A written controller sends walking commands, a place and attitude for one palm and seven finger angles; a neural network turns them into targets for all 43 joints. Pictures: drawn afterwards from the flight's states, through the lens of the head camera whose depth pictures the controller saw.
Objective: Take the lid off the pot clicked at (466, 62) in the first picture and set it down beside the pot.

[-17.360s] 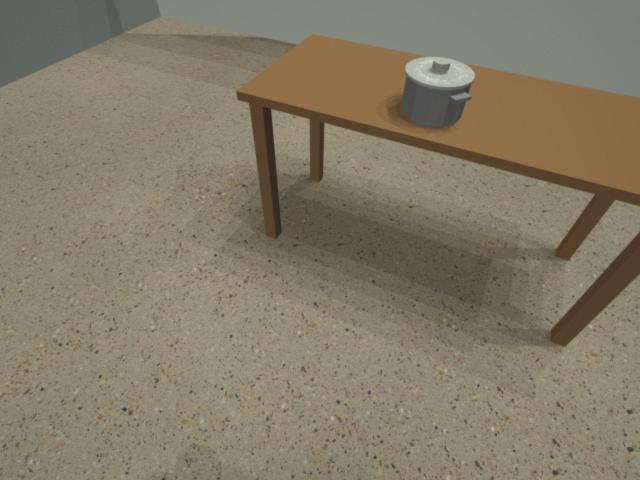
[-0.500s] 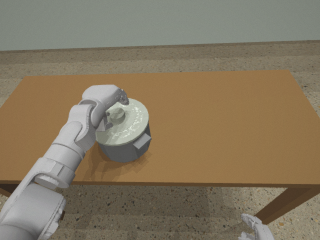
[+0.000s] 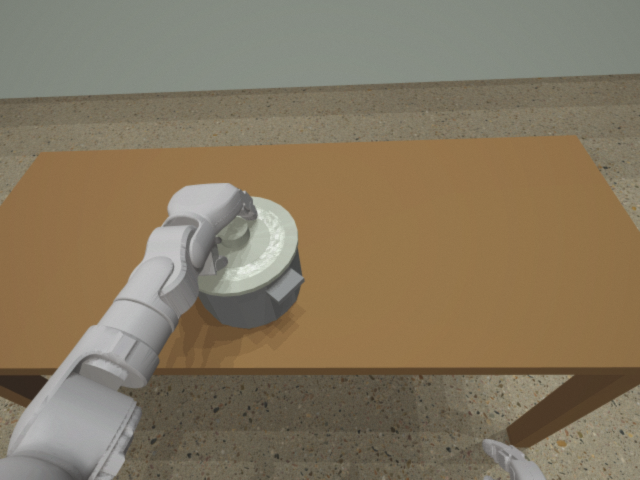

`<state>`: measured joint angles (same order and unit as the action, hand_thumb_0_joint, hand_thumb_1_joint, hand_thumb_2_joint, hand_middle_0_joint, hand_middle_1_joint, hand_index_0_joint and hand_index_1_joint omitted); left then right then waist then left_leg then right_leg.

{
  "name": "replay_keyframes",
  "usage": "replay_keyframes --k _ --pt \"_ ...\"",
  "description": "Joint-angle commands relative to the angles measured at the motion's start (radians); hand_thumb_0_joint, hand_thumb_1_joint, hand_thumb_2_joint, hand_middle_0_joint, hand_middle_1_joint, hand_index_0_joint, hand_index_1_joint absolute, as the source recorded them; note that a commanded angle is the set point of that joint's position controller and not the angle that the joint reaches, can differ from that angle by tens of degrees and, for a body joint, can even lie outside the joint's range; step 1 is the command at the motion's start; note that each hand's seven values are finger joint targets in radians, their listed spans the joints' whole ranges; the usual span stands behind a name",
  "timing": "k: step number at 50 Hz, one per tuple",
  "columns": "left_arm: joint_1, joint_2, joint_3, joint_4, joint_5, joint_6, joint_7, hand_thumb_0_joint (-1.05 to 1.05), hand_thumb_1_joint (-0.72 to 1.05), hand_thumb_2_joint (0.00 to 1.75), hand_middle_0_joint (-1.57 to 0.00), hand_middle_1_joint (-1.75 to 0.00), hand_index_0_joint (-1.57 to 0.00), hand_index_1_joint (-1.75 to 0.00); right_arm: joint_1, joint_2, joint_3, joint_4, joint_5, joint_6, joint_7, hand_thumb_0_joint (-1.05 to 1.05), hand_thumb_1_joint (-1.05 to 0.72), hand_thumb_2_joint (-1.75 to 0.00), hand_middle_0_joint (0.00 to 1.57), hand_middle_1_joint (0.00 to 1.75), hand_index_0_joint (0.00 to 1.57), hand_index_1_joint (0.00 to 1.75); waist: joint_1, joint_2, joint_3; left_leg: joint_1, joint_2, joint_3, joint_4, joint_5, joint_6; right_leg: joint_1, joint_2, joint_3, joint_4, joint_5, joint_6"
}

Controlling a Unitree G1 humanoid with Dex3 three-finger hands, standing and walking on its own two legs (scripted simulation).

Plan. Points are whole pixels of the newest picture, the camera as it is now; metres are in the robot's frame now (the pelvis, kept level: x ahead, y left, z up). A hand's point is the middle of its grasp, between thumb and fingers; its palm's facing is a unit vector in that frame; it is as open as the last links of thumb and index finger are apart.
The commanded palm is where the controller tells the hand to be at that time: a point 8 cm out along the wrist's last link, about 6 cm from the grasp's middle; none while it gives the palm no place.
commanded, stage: lower the open fingers around the knob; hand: left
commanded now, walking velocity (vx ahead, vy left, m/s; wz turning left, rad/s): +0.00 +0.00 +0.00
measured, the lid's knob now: (233, 232) +0.44 +0.14 +0.04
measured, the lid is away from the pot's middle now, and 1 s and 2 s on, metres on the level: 0.00 0.00 0.01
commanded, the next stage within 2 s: close the fingers and squeeze the knob in 0.12 s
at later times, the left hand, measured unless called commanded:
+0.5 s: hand (233, 238) +0.41 +0.13 +0.07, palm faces -0.30 -0.05 -0.95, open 9.8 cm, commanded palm +0.40 +0.13 +0.13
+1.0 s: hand (224, 240) +0.41 +0.14 +0.07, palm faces -0.30 -0.07 -0.95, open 7.6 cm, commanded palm +0.40 +0.14 +0.13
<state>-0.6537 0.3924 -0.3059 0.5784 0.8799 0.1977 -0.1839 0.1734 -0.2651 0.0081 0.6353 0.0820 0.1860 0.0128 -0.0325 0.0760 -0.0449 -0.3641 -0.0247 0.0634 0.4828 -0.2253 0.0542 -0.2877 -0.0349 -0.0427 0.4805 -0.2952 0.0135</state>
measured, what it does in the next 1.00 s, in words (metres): stands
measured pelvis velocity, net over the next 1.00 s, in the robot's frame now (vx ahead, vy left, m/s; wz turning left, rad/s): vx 0.00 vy -0.02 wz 0.00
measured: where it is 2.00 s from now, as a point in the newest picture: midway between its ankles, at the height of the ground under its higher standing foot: outside the picture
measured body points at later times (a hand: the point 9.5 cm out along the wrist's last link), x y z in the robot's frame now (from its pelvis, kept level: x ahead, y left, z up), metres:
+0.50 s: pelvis +0.00 -0.02 +0.00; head +0.02 -0.05 +0.45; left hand +0.42 +0.13 +0.12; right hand +0.13 -0.26 -0.13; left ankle +0.01 +0.09 -0.74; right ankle -0.04 -0.13 -0.74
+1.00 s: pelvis +0.00 -0.02 +0.00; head +0.03 -0.04 +0.45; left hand +0.42 +0.15 +0.12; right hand +0.16 -0.26 -0.12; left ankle +0.01 +0.09 -0.74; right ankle -0.04 -0.13 -0.74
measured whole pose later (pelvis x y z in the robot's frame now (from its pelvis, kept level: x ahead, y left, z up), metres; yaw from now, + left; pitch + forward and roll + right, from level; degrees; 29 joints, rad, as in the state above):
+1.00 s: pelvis +0.00 -0.02 +0.00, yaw +0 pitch +5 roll +0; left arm -0.65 0.40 -0.30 0.60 0.87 0.20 -0.19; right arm 0.13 -0.27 0.02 0.63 0.09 0.19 -0.01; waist -0.03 0.07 -0.04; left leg -0.34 -0.01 0.05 0.48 -0.23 0.03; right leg -0.27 -0.02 -0.05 0.48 -0.30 -0.01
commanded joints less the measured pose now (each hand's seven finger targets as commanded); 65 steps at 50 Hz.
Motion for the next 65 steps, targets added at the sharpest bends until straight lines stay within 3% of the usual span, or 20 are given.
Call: replay_keyframes --k 1,3,7,10,11,12,18,20,24,28,29,32,40,42,44,47,50,57,61,65 --pt "-0.471 0.145 0.073 -0.163 0.018 0.013 0.049 0.0 -0.27 1.37 -0.83 -0.08 -0.83 -0.08 -0.075 -0.106 -0.029 -0.119 0.006 -0.039 -0.003 0.0 -0.9 -0.9 0.2 0.3 0.2 0.3 -0.014 -0.084 -0.364 0.313 0.029 -0.089 -0.003 0.378 0.008 -0.022 0.05 -0.019 -0.016 0.349 -0.048" --pt "-0.433 0.126 0.066 -0.081 0.008 0.024 0.051 0.0 -0.27 1.37 -0.83 -0.08 -0.83 -0.08 -0.07 -0.108 -0.028 -0.11 0.008 -0.033 -0.006 0.0 -0.9 -0.9 0.2 0.3 0.2 0.3 -0.017 -0.113 -0.287 0.255 0.03 -0.074 -0.017 0.302 0.009 -0.03 0.049 -0.019 -0.026 0.311 -0.048" --pt "-0.538 0.126 0.058 -0.16 0.018 0.025 0.055 0.0 -0.27 1.37 -0.83 -0.08 -0.83 -0.08 -0.096 -0.101 -0.027 -0.124 0.003 -0.037 -0.013 0.0 -0.9 -0.9 0.2 0.3 0.2 0.3 -0.011 -0.083 -0.37 0.293 0.021 -0.083 -0.014 0.296 0.013 -0.008 0.044 -0.009 -0.022 0.31 -0.055" --pt "-0.524 0.108 0.043 -0.119 0.02 0.034 0.055 0.0 -0.27 1.37 -0.83 -0.08 -0.83 -0.08 -0.083 -0.095 -0.024 -0.114 0.004 -0.038 -0.016 0.0 -0.9 -0.9 0.2 0.3 0.2 0.3 -0.014 -0.062 -0.358 0.29 0.02 -0.075 -0.013 0.272 0.011 -0.012 0.045 -0.009 -0.023 0.302 -0.053" --pt "-0.523 0.142 0.068 -0.106 0.027 0.032 0.057 0.0 -0.27 1.37 -0.83 -0.08 -0.83 -0.08 -0.086 -0.1 -0.018 -0.112 0.004 -0.038 -0.017 0.0 -0.9 -0.9 0.2 0.3 0.2 0.3 -0.006 -0.066 -0.374 0.287 0.017 -0.08 -0.015 0.281 0.009 0.003 0.045 -0.008 -0.018 0.315 -0.054" --pt "-0.522 0.166 0.097 -0.121 0.026 0.025 0.057 0.0 -0.19 1.2 -0.71 -0.31 -0.71 -0.31 -0.091 -0.1 -0.02 -0.119 0.0 -0.041 -0.019 0.0 -0.9 -0.9 0.2 0.3 0.2 0.3 0.001 -0.089 -0.389 0.282 0.017 -0.079 -0.011 0.301 0.012 0.029 0.042 -0.003 -0.019 0.339 -0.055" --pt "-0.52 0.129 0.061 -0.077 0.02 0.031 0.057 0.0 -0.13 1.18 -0.65 -0.53 -0.65 -0.53 -0.096 -0.095 -0.016 -0.118 0.003 -0.04 -0.029 0.0 -0.9 -0.9 0.2 0.3 0.2 0.3 -0.01 -0.114 -0.321 0.226 0.017 -0.055 -0.024 0.237 0.019 0.042 0.035 0.008 -0.037 0.346 -0.045" --pt "-0.514 0.191 0.11 -0.078 0.023 0.029 0.057 0.0 -0.1 1.18 -0.65 -0.58 -0.65 -0.58 -0.097 -0.101 -0.015 -0.118 0.005 -0.044 -0.034 0.0 -0.9 -0.9 0.2 0.3 0.2 0.3 0.001 -0.113 -0.338 0.232 0.012 -0.056 -0.024 0.24 0.02 0.064 0.033 0.015 -0.037 0.362 -0.045" --pt "-0.483 0.152 0.078 -0.127 0.022 0.015 0.044 0.0 -0.06 1.16 -0.64 -0.67 -0.64 -0.67 -0.097 -0.097 -0.018 -0.126 0.004 -0.048 -0.031 0.0 -0.9 -0.9 0.2 0.3 0.2 0.3 -0.002 -0.085 -0.369 0.262 0.008 -0.058 -0.014 0.285 0.023 0.069 0.035 0.013 -0.031 0.403 -0.045" --pt "-0.452 0.151 0.077 -0.075 0.016 0.02 0.036 0.0 -0.01 1.14 -0.64 -0.74 -0.64 -0.74 -0.093 -0.104 -0.018 -0.122 0.007 -0.04 -0.032 0.0 -0.9 -0.9 0.2 0.3 0.2 0.3 -0.009 -0.119 -0.297 0.211 0.012 -0.046 -0.019 0.234 0.023 0.061 0.032 0.017 -0.043 0.381 -0.04" --pt "-0.484 0.204 0.115 -0.1 0.017 0.017 0.039 0.0 0.0 1.13 -0.64 -0.75 -0.64 -0.75 -0.091 -0.107 -0.018 -0.119 0.008 -0.041 -0.037 0.0 -0.9 -0.9 0.2 0.3 0.2 0.3 -0.002 -0.121 -0.331 0.223 0.008 -0.047 -0.021 0.238 0.025 0.082 0.032 0.022 -0.043 0.392 -0.039" --pt "-0.5 0.238 0.145 -0.111 0.018 0.009 0.043 0.0 0.04 1.11 -0.65 -0.8 -0.65 -0.8 -0.096 -0.108 -0.018 -0.122 0.004 -0.048 -0.047 0.0 -0.9 -0.9 0.2 0.3 0.2 0.3 -0.001 -0.13 -0.363 0.223 0.003 -0.043 -0.013 0.255 0.032 0.115 0.027 0.034 -0.044 0.434 -0.038" --pt "-0.395 0.169 0.088 -0.161 0.008 0.009 0.024 0.0 0.14 1.05 -0.68 -0.88 -0.68 -0.88 -0.11 -0.105 -0.023 -0.138 0.011 -0.043 -0.024 0.0 -0.9 -0.9 0.2 0.3 0.2 0.3 -0.004 -0.092 -0.333 0.242 0.009 -0.044 0.001 0.318 0.025 0.082 0.031 0.017 -0.029 0.477 -0.038" --pt "-0.454 0.217 0.124 -0.17 0.009 0.005 0.02 0.0 0.16 1.03 -0.69 -0.9 -0.69 -0.9 -0.113 -0.113 -0.023 -0.132 0.01 -0.038 -0.03 0.0 -0.9 -0.9 0.2 0.3 0.2 0.3 -0.007 -0.122 -0.328 0.23 0.008 -0.045 -0.002 0.304 0.028 0.086 0.031 0.025 -0.037 0.471 -0.04" --pt "-0.454 0.245 0.141 -0.189 0.012 0.003 0.031 0.0 0.19 1.0 -0.7 -0.92 -0.7 -0.92 -0.105 -0.108 -0.021 -0.132 0.009 -0.042 -0.033 0.0 -0.9 -0.9 0.2 0.3 0.2 0.3 0.001 -0.081 -0.364 0.255 0.004 -0.05 -0.002 0.323 0.029 0.099 0.033 0.021 -0.026 0.474 -0.042" --pt "-0.384 0.213 0.133 -0.131 0.006 0.004 0.029 0.0 0.23 0.97 -0.71 -0.94 -0.71 -0.94 -0.107 -0.109 -0.018 -0.131 0.011 -0.041 -0.03 0.0 -0.9 -0.9 0.2 0.3 0.2 0.3 0.004 -0.1 -0.335 0.24 0.011 -0.053 -0.005 0.323 0.022 0.081 0.034 0.016 -0.029 0.449 -0.044" --pt "-0.465 0.146 0.059 -0.201 0.014 0.009 0.029 0.0 0.28 0.93 -0.73 -0.96 -0.73 -0.96 -0.112 -0.102 -0.024 -0.13 0.01 -0.033 -0.022 0.0 -0.9 -0.9 0.2 0.3 0.2 0.3 -0.013 -0.061 -0.352 0.275 0.018 -0.056 -0.001 0.333 0.019 0.041 0.035 0.005 -0.022 0.427 -0.044" --pt "-0.437 0.224 0.141 -0.16 0.011 0.005 0.04 0.0 0.38 0.81 -0.78 -0.98 -0.78 -0.98 -0.114 -0.105 -0.018 -0.134 0.006 -0.039 -0.026 0.0 -0.9 -0.9 0.2 0.3 0.2 0.3 0.006 -0.11 -0.377 0.258 0.014 -0.06 -0.001 0.332 0.02 0.078 0.035 0.012 -0.023 0.432 -0.046" --pt "-0.474 0.21 0.118 -0.15 0.026 0.012 0.047 0.0 0.45 0.73 -0.82 -0.99 -0.82 -0.99 -0.106 -0.104 -0.015 -0.124 0.007 -0.038 -0.026 0.0 -0.9 -0.9 0.2 0.3 0.2 0.3 0.005 -0.08 -0.369 0.271 0.017 -0.068 -0.008 0.334 0.015 0.048 0.039 0.001 -0.017 0.405 -0.049" --pt "-0.453 0.136 0.066 -0.127 0.024 0.013 0.047 0.0 0.47 0.71 -0.82 -0.99 -0.82 -0.98 -0.1 -0.097 -0.016 -0.123 0.007 -0.037 -0.021 0.0 -0.9 -0.9 0.2 0.3 0.2 0.3 -0.004 -0.066 -0.335 0.275 0.022 -0.072 -0.01 0.329 0.012 0.008 0.042 -0.009 -0.021 0.367 -0.051"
